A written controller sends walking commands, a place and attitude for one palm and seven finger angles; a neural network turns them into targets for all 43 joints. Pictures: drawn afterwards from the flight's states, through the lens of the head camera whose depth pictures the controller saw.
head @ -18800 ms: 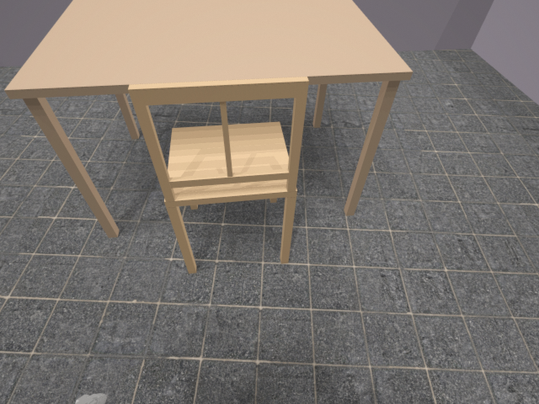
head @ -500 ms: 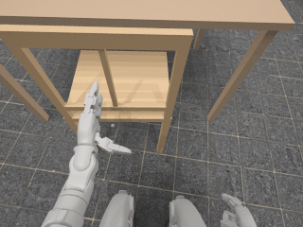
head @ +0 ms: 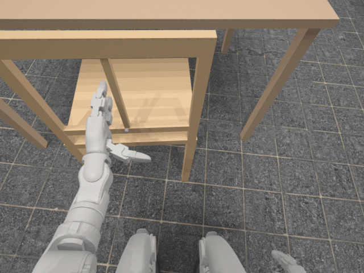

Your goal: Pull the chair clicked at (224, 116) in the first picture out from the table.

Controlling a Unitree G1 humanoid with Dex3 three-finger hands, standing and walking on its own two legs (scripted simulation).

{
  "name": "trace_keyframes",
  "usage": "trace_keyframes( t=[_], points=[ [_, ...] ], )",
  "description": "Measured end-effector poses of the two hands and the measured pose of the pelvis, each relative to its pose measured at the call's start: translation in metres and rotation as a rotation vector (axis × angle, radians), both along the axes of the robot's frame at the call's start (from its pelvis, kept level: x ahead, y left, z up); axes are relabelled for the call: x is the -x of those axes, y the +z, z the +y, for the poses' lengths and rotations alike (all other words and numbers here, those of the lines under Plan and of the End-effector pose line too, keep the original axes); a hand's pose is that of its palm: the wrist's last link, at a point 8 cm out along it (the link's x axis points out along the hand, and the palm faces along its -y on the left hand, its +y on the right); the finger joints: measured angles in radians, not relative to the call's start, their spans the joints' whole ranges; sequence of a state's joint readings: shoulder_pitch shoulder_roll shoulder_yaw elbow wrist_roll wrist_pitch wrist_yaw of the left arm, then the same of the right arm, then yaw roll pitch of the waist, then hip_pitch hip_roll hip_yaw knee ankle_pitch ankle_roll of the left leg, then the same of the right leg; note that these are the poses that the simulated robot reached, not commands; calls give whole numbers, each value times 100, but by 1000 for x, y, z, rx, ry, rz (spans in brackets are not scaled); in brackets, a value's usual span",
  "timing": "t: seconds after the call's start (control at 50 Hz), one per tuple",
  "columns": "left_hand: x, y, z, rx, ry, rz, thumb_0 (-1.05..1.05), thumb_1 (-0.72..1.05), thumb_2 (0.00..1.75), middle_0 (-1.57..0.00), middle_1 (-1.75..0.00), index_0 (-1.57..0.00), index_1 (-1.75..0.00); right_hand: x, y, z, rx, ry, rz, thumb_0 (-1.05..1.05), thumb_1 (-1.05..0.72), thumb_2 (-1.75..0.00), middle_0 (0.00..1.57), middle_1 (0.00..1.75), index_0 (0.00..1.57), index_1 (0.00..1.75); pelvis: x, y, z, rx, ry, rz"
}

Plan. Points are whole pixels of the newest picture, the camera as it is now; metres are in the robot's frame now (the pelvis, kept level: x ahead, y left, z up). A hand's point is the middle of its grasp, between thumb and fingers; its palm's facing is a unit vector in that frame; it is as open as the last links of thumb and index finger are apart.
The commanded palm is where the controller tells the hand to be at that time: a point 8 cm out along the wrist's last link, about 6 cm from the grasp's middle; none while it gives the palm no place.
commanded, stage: push the fingers through the gap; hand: left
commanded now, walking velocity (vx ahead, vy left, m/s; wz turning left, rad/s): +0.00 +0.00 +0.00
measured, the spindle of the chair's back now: (118, 97) +0.51 +0.15 +0.02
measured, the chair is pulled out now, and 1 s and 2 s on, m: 0.00 0.00 0.00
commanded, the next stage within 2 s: hook a spindle and tug to test in 0.96 s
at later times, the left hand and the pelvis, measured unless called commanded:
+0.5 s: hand (125, 111) +0.47 +0.12 +0.03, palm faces +0.06 -1.00 -0.02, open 17.0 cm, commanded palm +0.44 +0.17 +0.03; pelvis +0.00 +0.00 -0.01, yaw -1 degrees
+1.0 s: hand (129, 107) +0.48 +0.11 +0.03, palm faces +0.05 -1.00 -0.03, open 17.0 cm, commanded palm +0.45 +0.16 +0.03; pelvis +0.00 +0.01 -0.01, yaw -1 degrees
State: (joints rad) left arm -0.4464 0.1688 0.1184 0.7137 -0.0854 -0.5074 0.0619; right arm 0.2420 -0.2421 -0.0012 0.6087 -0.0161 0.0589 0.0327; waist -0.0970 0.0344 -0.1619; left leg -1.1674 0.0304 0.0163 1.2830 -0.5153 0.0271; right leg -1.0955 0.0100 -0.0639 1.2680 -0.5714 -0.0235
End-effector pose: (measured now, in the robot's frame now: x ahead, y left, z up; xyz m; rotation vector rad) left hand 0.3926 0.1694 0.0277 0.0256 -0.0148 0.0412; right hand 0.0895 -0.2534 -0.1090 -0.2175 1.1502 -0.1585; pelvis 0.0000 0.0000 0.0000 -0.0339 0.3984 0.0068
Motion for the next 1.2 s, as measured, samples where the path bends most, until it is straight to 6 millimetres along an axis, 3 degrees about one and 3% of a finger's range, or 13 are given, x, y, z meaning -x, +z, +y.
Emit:
trace_keyframes(
  t=[0.62,0.8,1.1,1.2],
  points=[
    [-59,3,9,14,23,-11,-1,-50,30,-6,-8,-6,-8,49,-8,2,12,-54,140,1,-91,-89,20,30,20,30,2,-7,6,12,-8,46],
    [-59,1,0,14,7,7,-1,-50,30,-6,-8,-6,-8,57,-7,8,-9,-68,174,1,-91,-89,20,30,20,30,0,-4,9,11,-15,46],
    [-62,0,-4,3,18,3,-1,-50,30,-6,-8,-6,-8,51,-9,5,-9,-60,166,1,-91,-89,20,30,20,30,1,-6,6,9,-13,47],
    [-64,1,-5,4,21,-6,-1,-50,30,-8,-15,-8,-15,49,-10,2,-4,-59,163,1,-91,-89,20,30,20,30,0,-7,4,7,-14,52]
  ],
)
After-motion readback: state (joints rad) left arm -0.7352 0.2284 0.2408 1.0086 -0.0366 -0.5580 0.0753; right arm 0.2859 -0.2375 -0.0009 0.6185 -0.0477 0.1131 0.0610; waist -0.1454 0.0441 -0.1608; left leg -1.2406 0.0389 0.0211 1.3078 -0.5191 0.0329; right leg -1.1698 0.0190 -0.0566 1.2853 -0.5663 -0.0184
